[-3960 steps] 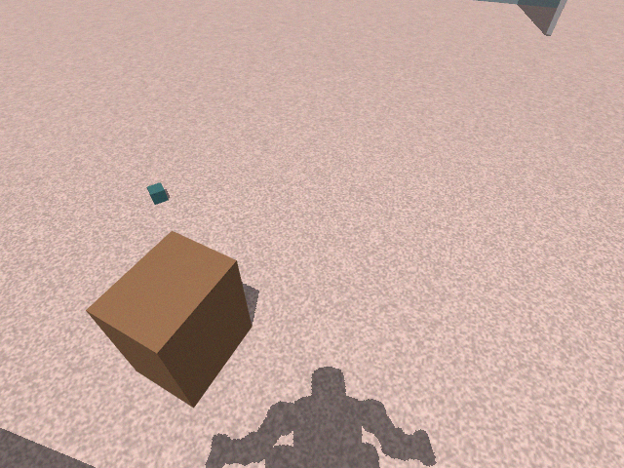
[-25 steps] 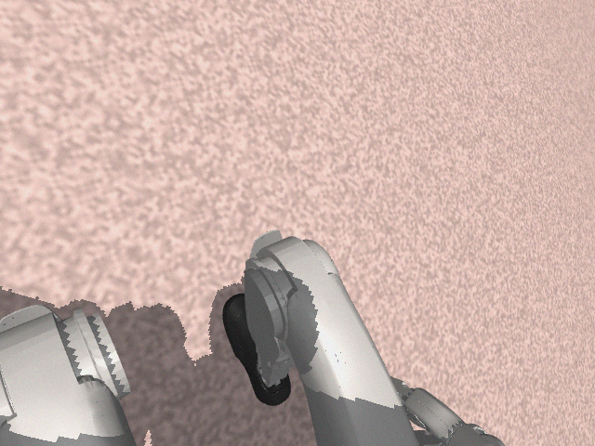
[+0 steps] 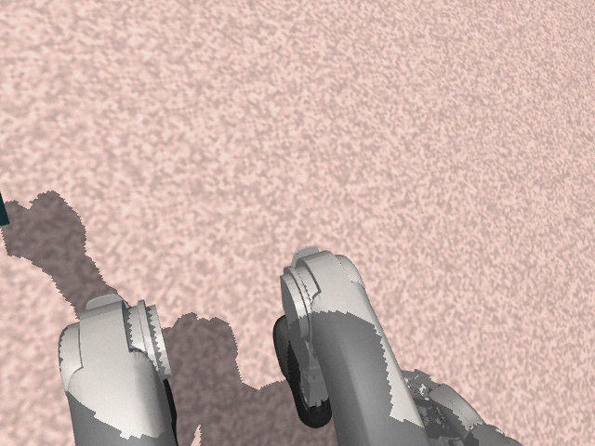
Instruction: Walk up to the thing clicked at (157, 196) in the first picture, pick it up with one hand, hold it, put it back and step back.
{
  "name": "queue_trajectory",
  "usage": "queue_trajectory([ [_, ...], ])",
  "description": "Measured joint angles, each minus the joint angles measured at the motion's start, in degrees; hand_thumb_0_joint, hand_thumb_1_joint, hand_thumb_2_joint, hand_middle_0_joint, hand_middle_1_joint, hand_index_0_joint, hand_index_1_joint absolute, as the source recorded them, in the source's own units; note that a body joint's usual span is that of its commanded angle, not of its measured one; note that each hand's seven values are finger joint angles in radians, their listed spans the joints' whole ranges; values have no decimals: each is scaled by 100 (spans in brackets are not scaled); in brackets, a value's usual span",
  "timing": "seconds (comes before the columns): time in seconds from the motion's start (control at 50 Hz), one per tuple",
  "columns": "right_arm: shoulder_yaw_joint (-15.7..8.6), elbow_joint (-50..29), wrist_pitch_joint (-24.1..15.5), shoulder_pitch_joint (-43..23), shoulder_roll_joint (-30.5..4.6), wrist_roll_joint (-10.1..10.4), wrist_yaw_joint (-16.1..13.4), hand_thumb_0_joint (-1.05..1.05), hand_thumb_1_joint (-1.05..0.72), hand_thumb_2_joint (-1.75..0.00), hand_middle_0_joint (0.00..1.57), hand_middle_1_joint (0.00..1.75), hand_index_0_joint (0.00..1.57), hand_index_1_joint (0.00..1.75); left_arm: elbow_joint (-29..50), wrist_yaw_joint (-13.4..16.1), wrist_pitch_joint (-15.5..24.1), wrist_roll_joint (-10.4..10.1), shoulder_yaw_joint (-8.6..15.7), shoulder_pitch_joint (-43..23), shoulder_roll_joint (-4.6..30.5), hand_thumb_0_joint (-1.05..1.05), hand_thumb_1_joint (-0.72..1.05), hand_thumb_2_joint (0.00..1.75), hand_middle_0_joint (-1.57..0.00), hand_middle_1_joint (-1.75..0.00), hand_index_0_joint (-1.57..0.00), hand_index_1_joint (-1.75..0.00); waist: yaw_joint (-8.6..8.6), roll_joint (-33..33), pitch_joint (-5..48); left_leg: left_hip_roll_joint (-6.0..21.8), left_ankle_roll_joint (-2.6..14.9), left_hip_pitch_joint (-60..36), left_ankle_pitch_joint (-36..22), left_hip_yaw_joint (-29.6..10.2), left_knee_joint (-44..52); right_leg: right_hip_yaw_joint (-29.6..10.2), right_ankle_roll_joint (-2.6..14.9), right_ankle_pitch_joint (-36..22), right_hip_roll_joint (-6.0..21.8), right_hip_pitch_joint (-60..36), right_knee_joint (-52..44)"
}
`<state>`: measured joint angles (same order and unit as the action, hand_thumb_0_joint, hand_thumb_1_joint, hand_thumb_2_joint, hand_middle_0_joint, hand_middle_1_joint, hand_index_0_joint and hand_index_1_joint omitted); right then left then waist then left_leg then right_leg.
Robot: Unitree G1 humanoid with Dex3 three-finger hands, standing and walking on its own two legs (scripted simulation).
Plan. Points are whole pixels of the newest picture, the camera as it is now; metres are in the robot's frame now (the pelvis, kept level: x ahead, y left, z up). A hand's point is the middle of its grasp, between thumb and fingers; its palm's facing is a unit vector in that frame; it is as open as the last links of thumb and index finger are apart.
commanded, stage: settle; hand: left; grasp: from above
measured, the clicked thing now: out of the picture +0.46 +0.34 -0.20
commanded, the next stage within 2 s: lift in 0.18 s
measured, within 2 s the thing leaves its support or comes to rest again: neither
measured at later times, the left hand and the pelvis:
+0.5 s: hand out of the picture +0.44 +0.34 -0.12, palm faces -0.45 -0.11 -0.89, open 9.8 cm; pelvis -0.01 -0.01 +0.03, yaw +3 degrees
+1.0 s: hand out of the picture +0.37 +0.33 +0.04, palm faces -0.43 -0.13 -0.89, open 9.8 cm; pelvis +0.00 +0.00 +0.14, yaw +7 degrees
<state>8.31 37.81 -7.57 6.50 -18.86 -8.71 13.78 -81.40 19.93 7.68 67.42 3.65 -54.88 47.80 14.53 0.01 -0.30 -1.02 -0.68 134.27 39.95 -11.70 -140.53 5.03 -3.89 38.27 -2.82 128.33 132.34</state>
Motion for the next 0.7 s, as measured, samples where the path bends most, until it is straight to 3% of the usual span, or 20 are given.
queue_trajectory([
  [0.12,-72,-96,238,141,-11,82,-149,0,-91,-90,20,30,20,30,454,-379,235,50,58,103,-115,0,-2,64,-66,-69,-68,-66,-109,-22,-35,-62,-63,-82,-87,29,142,-18,31,-21,74,-71,-59],
  [0.32,-230,-100,579,279,-24,133,-419,0,-91,-90,20,30,20,30,703,-463,395,225,156,113,-85,0,-3,64,-66,-69,-68,-66,-91,-33,79,-86,-110,-146,-210,62,346,-38,45,-112,115,-99,-191],
  [0.5,-416,-65,775,458,77,287,-561,0,-92,-90,20,30,20,30,992,-798,156,-102,97,339,-327,0,-2,63,-66,-69,-68,-66,-168,-160,368,-38,-51,-348,-242,216,697,-148,55,-131,134,-261,-477],
  [0.7,-661,-32,956,525,202,518,-727,0,-92,-91,20,30,21,30,1987,-1252,154,-341,-17,1007,-691,0,-3,64,-66,-69,-69,-65,-459,-275,699,-23,23,-813,-258,407,1263,-283,41,-106,203,-694,-955],
])
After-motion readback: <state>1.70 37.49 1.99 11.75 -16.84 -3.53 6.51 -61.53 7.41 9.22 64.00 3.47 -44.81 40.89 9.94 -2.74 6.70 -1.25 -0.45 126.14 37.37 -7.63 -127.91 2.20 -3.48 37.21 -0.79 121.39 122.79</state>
